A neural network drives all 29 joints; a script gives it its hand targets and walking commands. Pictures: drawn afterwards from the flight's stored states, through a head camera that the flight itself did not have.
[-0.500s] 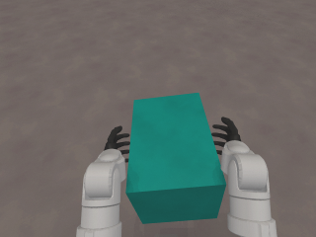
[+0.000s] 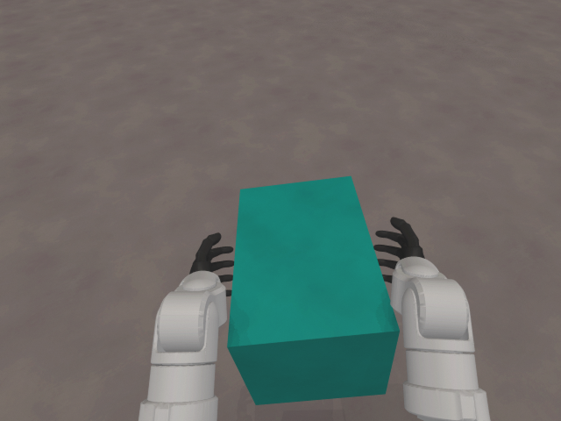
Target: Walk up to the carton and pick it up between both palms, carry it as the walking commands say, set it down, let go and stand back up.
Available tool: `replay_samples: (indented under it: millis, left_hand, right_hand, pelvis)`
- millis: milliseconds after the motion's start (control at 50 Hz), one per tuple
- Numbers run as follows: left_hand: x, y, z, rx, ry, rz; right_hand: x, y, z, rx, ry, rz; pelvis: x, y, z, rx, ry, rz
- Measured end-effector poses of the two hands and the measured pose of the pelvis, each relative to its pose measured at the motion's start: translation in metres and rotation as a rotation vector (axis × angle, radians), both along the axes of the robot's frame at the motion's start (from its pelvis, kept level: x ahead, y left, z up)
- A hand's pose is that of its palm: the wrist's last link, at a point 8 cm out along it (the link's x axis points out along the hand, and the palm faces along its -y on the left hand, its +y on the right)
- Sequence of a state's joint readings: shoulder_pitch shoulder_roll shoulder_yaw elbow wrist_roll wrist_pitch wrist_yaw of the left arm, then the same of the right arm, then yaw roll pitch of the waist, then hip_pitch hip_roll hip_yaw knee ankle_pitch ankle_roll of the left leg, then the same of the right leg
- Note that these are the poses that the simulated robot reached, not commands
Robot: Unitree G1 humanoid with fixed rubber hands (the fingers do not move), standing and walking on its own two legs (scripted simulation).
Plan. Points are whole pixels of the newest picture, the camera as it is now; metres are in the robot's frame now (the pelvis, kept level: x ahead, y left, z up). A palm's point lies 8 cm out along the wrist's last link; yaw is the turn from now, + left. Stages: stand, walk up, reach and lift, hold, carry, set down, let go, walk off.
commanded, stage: carry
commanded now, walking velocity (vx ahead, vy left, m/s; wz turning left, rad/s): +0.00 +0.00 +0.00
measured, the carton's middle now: (306, 282) +0.35 -0.01 +0.00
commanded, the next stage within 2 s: hold in 0.92 s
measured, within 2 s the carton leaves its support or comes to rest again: neither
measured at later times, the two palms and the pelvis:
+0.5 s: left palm (203, 290) +0.28 +0.14 +0.08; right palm (409, 277) +0.29 -0.14 +0.09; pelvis -0.01 +0.00 +0.00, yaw +0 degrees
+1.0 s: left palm (208, 297) +0.28 +0.13 +0.06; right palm (410, 293) +0.29 -0.15 +0.06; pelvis -0.01 +0.00 +0.00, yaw +1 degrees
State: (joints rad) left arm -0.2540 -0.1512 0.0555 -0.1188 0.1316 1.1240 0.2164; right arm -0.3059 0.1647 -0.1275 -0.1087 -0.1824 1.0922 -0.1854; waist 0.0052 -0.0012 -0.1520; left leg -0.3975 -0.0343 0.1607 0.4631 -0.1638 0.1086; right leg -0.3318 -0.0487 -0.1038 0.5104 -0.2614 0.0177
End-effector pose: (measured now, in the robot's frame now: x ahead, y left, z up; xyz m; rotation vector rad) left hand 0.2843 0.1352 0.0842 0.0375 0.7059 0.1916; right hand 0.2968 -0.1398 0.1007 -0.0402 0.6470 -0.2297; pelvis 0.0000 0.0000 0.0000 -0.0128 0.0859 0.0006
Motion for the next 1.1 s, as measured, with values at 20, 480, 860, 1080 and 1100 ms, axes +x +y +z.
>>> replay_samples:
  millis: [20,480,860,1080,1100]
  left_hand:
    - [0.000,0.000,0.000,0.000,-0.002,-0.001]
    - [-0.004,0.002,-0.007,-0.007,-0.028,-0.004]
    - [-0.008,0.000,-0.010,-0.008,-0.022,-0.005]
    - [-0.011,-0.006,-0.050,-0.036,0.021,-0.038]
    - [-0.013,-0.007,-0.050,-0.035,0.015,-0.040]
  right_hand:
    - [0.000,0.000,0.000,0.001,-0.002,0.000]
    - [-0.006,0.000,-0.007,0.006,-0.023,0.006]
    - [-0.012,-0.002,-0.015,0.011,-0.004,0.009]
    - [-0.023,-0.015,-0.063,0.001,0.085,0.062]
    - [-0.024,-0.016,-0.063,-0.002,0.080,0.069]
  pelvis:
    - [0.000,0.000,0.000,0.000,0.000,0.000]
    - [-0.007,0.002,0.000,-0.002,-0.011,0.001]
    - [-0.010,0.001,-0.001,-0.001,-0.017,0.001]
    - [-0.013,-0.005,0.000,-0.003,-0.032,0.025]
    - [-0.014,-0.006,0.000,-0.004,-0.034,0.030]
